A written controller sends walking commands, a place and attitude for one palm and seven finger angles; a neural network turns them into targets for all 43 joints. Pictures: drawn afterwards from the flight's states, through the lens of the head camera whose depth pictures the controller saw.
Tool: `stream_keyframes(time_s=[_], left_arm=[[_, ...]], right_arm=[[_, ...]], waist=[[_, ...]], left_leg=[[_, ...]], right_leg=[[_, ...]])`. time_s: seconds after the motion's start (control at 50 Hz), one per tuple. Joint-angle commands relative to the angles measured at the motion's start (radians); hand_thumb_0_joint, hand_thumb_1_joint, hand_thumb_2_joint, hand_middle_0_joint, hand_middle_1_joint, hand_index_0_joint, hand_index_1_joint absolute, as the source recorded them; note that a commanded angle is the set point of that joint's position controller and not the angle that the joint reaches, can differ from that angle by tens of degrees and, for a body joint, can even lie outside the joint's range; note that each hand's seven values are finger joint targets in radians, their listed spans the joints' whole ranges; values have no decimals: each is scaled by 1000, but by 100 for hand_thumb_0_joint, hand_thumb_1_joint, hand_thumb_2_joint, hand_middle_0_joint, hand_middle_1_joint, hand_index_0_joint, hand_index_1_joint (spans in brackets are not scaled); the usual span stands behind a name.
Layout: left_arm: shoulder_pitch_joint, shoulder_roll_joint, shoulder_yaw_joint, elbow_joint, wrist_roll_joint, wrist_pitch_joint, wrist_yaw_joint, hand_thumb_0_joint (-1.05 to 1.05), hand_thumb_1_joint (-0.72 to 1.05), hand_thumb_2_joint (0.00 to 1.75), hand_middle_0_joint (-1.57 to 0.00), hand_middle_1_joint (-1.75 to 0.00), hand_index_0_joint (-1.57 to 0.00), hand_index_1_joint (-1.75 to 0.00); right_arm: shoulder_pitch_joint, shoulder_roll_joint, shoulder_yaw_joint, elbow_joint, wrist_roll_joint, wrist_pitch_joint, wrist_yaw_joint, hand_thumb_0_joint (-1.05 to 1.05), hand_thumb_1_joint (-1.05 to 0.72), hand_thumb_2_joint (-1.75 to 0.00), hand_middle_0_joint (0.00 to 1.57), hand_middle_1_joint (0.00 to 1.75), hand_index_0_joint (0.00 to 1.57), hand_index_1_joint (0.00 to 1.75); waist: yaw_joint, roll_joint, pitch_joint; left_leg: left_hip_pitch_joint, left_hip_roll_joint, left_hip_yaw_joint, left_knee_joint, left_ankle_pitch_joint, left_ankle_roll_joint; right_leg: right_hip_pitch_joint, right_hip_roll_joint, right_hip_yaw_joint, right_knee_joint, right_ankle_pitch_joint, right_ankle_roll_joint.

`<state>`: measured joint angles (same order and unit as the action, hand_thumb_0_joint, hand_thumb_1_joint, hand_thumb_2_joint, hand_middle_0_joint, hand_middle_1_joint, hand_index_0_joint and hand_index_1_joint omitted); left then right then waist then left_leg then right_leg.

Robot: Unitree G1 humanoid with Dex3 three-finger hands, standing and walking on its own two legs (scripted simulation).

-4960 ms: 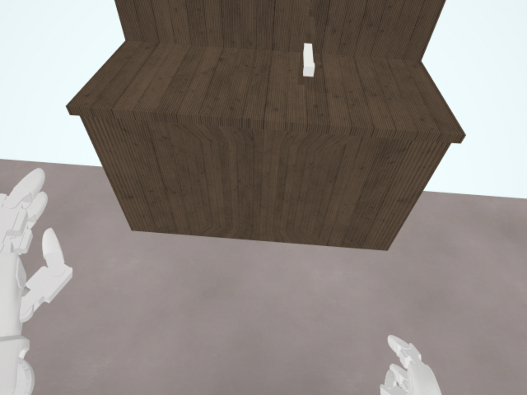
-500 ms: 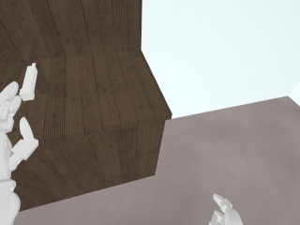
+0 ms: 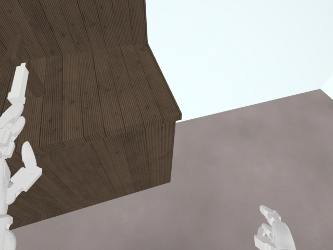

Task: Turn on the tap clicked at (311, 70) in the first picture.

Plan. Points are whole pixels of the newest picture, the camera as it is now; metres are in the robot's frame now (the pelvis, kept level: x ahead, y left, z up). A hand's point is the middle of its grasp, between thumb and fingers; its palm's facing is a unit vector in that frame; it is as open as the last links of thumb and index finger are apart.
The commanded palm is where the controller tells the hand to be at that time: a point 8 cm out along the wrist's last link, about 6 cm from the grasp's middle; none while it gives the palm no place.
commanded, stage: come to a stop and stand still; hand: left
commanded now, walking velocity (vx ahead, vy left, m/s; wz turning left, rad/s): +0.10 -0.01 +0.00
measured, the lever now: (16, 98) +0.46 +0.43 +0.08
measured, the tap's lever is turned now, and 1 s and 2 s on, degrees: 0 0 0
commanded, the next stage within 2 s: look again from close up in 0.64 s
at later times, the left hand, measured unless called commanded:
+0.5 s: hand (34, 204) +0.17 +0.21 +0.16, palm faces +0.33 -0.86 -0.38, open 7.4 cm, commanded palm +0.11 +0.26 +0.18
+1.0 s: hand (26, 176) +0.21 +0.23 +0.17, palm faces +0.30 -0.88 -0.37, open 7.4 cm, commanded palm +0.13 +0.29 +0.18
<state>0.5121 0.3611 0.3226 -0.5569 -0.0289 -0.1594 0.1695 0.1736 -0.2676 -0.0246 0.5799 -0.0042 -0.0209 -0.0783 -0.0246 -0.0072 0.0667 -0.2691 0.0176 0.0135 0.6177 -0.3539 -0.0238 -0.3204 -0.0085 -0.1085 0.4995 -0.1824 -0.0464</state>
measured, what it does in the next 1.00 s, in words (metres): steps on the spot: left foot, then right foot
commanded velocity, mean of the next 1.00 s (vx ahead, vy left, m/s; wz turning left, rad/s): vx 0.07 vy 0.00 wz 0.00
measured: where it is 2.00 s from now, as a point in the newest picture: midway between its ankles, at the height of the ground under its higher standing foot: outside the picture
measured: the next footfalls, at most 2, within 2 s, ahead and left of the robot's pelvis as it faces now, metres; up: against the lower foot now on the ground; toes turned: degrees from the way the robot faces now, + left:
left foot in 0.02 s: +0.03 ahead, +0.12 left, +0.00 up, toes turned +2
right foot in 0.32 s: -0.02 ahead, -0.10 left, +0.00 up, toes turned -3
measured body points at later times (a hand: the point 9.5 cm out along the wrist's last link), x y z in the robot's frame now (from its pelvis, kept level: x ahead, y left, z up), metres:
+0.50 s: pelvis -0.05 -0.01 +0.00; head -0.05 -0.02 +0.45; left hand +0.14 +0.25 +0.19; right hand +0.09 -0.24 -0.10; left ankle -0.04 +0.11 -0.72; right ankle -0.05 -0.10 -0.73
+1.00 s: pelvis -0.04 +0.02 +0.00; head +0.01 +0.02 +0.45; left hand +0.18 +0.28 +0.19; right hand +0.13 -0.20 -0.08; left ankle -0.04 +0.11 -0.73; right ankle -0.06 -0.10 -0.73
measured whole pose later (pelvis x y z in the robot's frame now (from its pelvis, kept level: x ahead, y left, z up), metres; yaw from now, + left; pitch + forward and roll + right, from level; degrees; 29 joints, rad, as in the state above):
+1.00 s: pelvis -0.04 +0.02 +0.00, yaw -3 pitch +1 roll -1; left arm 0.41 0.34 0.35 -0.48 -0.05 -0.26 0.10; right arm 0.19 -0.18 0.03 0.56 0.00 -0.15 0.03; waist -0.01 0.00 0.07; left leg -0.27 0.01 0.09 0.52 -0.28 0.04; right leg -0.24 0.01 0.00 0.49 -0.28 0.00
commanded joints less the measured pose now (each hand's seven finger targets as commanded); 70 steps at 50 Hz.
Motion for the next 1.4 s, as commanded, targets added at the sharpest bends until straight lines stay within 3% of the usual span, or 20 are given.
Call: stream_keyframes(time_s=[0.0,0.06,0.14,0.26,0.34,0.38,0.42,0.52,0.6,0.7,0.72,0.74,0.78,0.8,0.84,0.94,1.02,1.14,1.3,1.38], left_arm=[[8,178,163,-230,-5,-77,32,0,90,90,-20,-30,-20,-30],[-38,173,150,-204,0,-96,19,0,90,90,-20,-30,-20,-30],[-202,125,70,-102,16,-105,8,0,90,90,-20,-30,-20,-30],[-216,114,36,-81,15,-74,2,0,90,90,-20,-30,-20,-30],[-199,180,105,-117,12,-68,11,0,90,90,-20,-30,-20,-30],[-120,194,131,-116,-12,-49,6,0,90,90,-20,-30,-20,-30],[-96,212,164,-145,-19,-52,9,0,90,90,-20,-30,-20,-30],[-97,177,146,-119,-15,-74,10,0,90,90,-20,-30,-20,-30],[-73,150,116,-82,-13,-74,11,0,90,90,-20,-30,-20,-30],[-148,162,85,-165,-1,-98,6,0,90,90,-20,-30,-20,-30],[-1131,824,473,-224,24,-209,12,0,90,90,-20,-30,-20,-30],[-765,370,317,170,13,-160,-10,0,90,90,-20,-30,-20,-30],[-564,312,232,157,5,-175,-27,0,90,90,-20,-30,-20,-30],[-440,199,144,117,-9,-174,-43,0,90,90,-20,-30,-20,-30],[-229,94,89,33,-29,-166,-55,0,90,90,-20,-30,-20,-30],[-36,168,186,-109,-31,-137,-47,0,90,90,-20,-30,-20,-30],[-144,275,295,-186,-30,-137,-40,0,90,90,-20,-30,-20,-30],[-153,189,194,-228,-19,-121,-38,0,90,90,-20,-30,-20,-30],[-1,172,197,-143,-20,-100,-20,0,90,90,-20,-30,-20,-30],[-78,190,208,-137,-32,-110,-21,0,90,90,-20,-30,-20,-30]], right_arm=[[-36,-52,-24,-151,4,-50,1,0,-90,-90,20,30,20,30],[-52,-54,-8,-147,7,-68,-2,0,-90,-90,20,30,20,30],[-40,-53,-11,-116,5,-107,2,0,-90,-90,20,30,20,30],[-37,-61,-3,-91,-1,-116,15,0,-90,-90,20,30,20,30],[-57,-42,0,-103,-4,-100,22,0,-90,-90,20,30,20,30],[-58,-29,-7,-117,1,-83,24,0,-90,-90,20,30,20,30],[-75,-29,-7,-122,1,-64,28,0,-90,-90,20,30,20,30],[-80,-14,12,-120,8,-62,16,0,-90,-90,20,30,20,30],[-39,-39,-9,-117,5,-69,3,0,-90,-90,20,30,20,30],[-51,-60,-10,-120,-1,-90,-1,0,-90,-90,20,30,20,30],[40,-68,38,-145,68,-146,-29,0,-90,-90,20,30,20,30],[-53,36,26,-108,38,-179,24,0,-90,-90,20,30,20,30],[-28,-54,2,-117,5,-201,47,0,-90,-90,20,30,20,30],[-17,-48,-4,-124,5,-201,58,0,-90,-90,20,30,20,30],[-2,-50,-16,-142,19,-197,97,0,-90,-90,20,30,20,30],[-40,-59,-10,-161,11,-170,90,0,-90,-90,20,30,20,30],[-65,-59,5,-173,-1,-151,50,0,-90,-90,20,30,20,30],[-46,-64,0,-164,-6,-165,53,0,-90,-90,20,30,20,30],[-51,-82,-26,-162,1,-128,63,0,-90,-90,20,30,20,30],[-66,-80,-20,-171,5,-109,45,0,-90,-90,20,30,20,30]], waist=[[23,17,-248],[32,292,-139],[21,176,-37],[14,182,-118],[15,44,-191],[23,-106,-145],[34,-81,-121],[30,-79,-114],[23,-32,-154],[28,214,-138],[4,247,-66],[62,105,-42],[45,80,-44],[40,32,-86],[47,-28,-141],[46,12,-217],[37,75,-211],[30,160,-299],[19,-15,-237],[12,65,-157]], left_leg=[[83,61,-35,-236,209,29],[-46,234,-202,-381,228,98],[-87,250,-198,-405,59,125],[67,214,-170,-310,193,104],[-74,99,-37,-156,54,42],[-93,15,24,1,-42,20],[-191,9,2,165,-82,11],[-153,35,27,61,-10,14],[89,14,52,-203,172,29],[101,258,-220,-298,466,134],[-182,169,-166,-317,-14,151],[-142,133,-64,-233,-122,87],[-38,15,19,-72,-33,46],[-15,-17,17,-18,-10,40],[-25,-15,21,-24,67,26],[116,58,-25,-176,373,34],[122,79,-37,-214,452,30],[255,77,1,-129,716,32],[63,30,10,-67,333,51],[41,37,-24,-129,229,59]], right_leg=[[172,-160,195,-69,87,2],[87,-14,78,127,-176,63],[25,-6,81,219,-218,65],[96,22,36,-72,-168,61],[247,-90,174,-136,-48,2],[133,-208,362,-249,-288,-66],[139,-294,446,-292,-337,-139],[172,-255,285,-227,-27,-120],[145,-153,209,-110,74,-31],[51,-21,95,99,-189,53],[127,-62,159,176,-180,43],[-6,-27,85,29,-227,23],[11,-76,282,-127,-62,-34],[21,-131,350,-170,-69,-47],[146,-164,372,-170,56,-60],[151,-37,149,-68,177,23],[136,-8,110,-38,168,38],[132,-7,84,-13,244,32],[174,-75,168,-11,222,-17],[94,-54,144,42,95,-6]])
